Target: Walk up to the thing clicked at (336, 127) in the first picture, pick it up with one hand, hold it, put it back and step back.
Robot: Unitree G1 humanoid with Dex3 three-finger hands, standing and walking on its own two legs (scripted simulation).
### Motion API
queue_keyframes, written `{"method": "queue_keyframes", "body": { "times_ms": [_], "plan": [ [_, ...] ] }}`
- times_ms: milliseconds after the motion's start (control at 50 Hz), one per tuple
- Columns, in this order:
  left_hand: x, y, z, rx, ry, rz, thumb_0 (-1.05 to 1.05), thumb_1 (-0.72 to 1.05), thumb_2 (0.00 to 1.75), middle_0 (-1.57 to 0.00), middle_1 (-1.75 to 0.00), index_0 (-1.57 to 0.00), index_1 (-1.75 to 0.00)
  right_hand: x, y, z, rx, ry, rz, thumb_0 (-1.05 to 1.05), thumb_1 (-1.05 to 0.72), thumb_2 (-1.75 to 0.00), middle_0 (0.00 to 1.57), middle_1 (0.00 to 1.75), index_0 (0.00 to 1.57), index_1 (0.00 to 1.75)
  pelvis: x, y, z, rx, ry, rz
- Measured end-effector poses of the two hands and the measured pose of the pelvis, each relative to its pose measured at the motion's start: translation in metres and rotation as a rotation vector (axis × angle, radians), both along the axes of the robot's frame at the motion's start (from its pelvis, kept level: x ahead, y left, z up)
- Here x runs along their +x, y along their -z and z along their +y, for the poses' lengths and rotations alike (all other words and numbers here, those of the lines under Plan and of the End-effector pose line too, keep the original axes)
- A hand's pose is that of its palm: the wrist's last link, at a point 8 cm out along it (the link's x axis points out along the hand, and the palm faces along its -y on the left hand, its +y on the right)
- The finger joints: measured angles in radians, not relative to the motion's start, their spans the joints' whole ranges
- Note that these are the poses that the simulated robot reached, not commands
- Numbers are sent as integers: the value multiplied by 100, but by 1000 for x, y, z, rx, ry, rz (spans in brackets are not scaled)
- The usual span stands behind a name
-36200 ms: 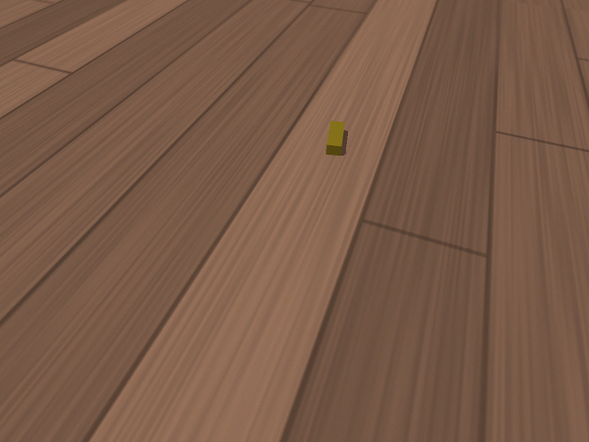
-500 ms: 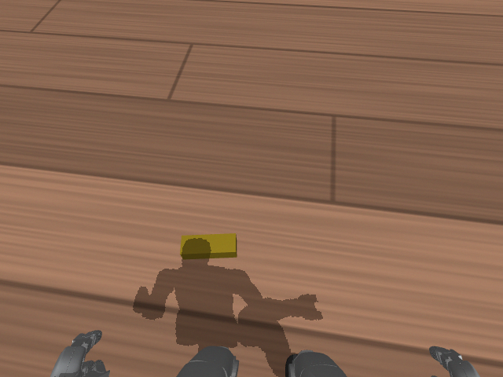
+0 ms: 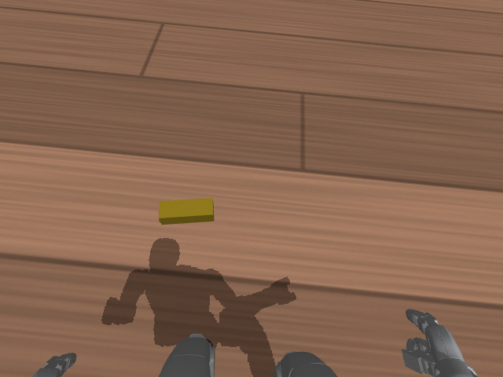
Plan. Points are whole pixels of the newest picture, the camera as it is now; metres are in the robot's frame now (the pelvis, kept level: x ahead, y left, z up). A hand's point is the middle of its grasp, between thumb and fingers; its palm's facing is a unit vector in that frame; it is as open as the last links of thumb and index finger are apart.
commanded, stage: step back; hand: left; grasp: from above
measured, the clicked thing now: (187, 211) +0.72 +0.25 -0.72
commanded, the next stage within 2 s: stand in 1.98 s
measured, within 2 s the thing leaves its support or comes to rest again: neither
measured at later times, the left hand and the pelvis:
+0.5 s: hand out of the picture -0.05 +0.25 -0.14, palm faces +0.09 -0.93 -0.36, open 7.4 cm; pelvis -0.18 -0.02 +0.00, yaw +6 degrees
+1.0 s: hand out of the picture -0.33 +0.19 -0.12, palm faces +0.06 -0.90 -0.43, open 7.4 cm; pelvis -0.33 -0.09 +0.01, yaw +2 degrees
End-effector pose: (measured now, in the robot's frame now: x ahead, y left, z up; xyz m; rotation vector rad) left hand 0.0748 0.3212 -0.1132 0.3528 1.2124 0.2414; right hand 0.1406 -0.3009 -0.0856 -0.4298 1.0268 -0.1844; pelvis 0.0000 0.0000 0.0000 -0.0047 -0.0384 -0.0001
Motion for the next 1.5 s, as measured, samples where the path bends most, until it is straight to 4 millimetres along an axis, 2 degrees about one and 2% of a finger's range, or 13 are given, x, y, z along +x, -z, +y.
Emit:
{"method": "queue_keyframes", "body": {
  "times_ms": [160, 260, 440, 540, 660, 800, 880, 980, 1080, 1160, 1320, 1420, 1500],
  "plan": [
    [-66, -25, -34, 23, 0, -19, 1, 90, 90, -20, -30, -20, -30, -73, 20, -32, 54, 69, 46, 1, -90, -89, 20, 30, 20, 30, -51, -4, -22, 35, 2, -22],
    [-80, -39, -35, 48, -1, -70, 1, 90, 90, -20, -30, -20, -30, -129, 22, -37, 46, 65, 119, 1, -90, -89, 20, 30, 20, 30, -81, -10, -25, 40, -32, 7],
    [-108, -14, -24, 15, -6, -216, 0, 90, 90, -20, -30, -20, -30, -214, 26, -23, -7, 10, 219, 1, -90, -89, 20, 30, 20, 30, -156, 7, -21, 43, -110, -20],
    [-157, -7, -33, -49, -41, -152, 1, 90, 90, -20, -30, -20, -30, -245, 5, -18, -17, -5, 188, 1, -90, -89, 21, 30, 21, 30, -188, -6, -20, -17, -117, -25],
    [-230, -2, -37, -51, -66, -71, 1, 90, 90, -20, -30, -20, -30, -252, -16, -30, -45, -21, 95, 1, -90, -89, 21, 30, 21, 30, -227, -11, -32, -23, -76, 4],
    [-316, 8, -55, -11, -39, 52, 1, 90, 90, -20, -30, -20, -30, -267, -8, -60, -28, -41, -31, 0, -90, -89, 21, 30, 21, 30, -284, 3, -58, 0, -9, -3],
    [-364, -2, -76, 5, -63, 68, 1, 90, 90, -20, -30, -20, -30, -298, 8, -84, 4, -8, -30, 0, -90, -89, 21, 30, 21, 30, -312, 6, -75, -29, -27, -28],
    [-409, -27, -90, 34, -104, 81, 1, 90, 90, -20, -30, -20, -30, -351, 14, -96, 46, 25, 63, 1, -90, -89, 20, 30, 20, 30, -328, -9, -85, 48, -19, -7],
    [-417, -38, -89, 59, -110, 20, 1, 90, 90, -20, -30, -20, -30, -404, 29, -100, 55, 27, 187, 1, -90, -89, 20, 30, 20, 30, -340, -10, -87, 21, -66, 10],
    [-416, -35, -78, 59, -130, -45, 1, 90, 90, -20, -30, -20, -30, -427, 33, -91, 53, -6, 274, 1, -90, -89, 20, 30, 20, 30, -346, -7, -84, 9, -120, 10],
    [-407, -20, -76, -4, -122, -33, 1, 90, 90, -20, -30, -20, -30, -420, 15, -74, 67, 0, 162, 1, -90, -89, 21, 30, 21, 30, -347, -11, -78, 24, -121, -10],
    [-383, -21, -87, -23, -86, -69, 1, 90, 90, -20, -30, -20, -30, -409, 6, -87, 52, 4, 139, 1, -90, -89, 21, 30, 21, 30, -340, -14, -87, 16, -114, -11],
    [-365, -16, -99, -2, -77, -87, 1, 90, 90, -20, -30, -20, -30, -393, 17, -107, 45, 15, 142, 1, -90, -89, 21, 30, 21, 30, -329, -5, -100, 10, -103, -17]
  ]
}}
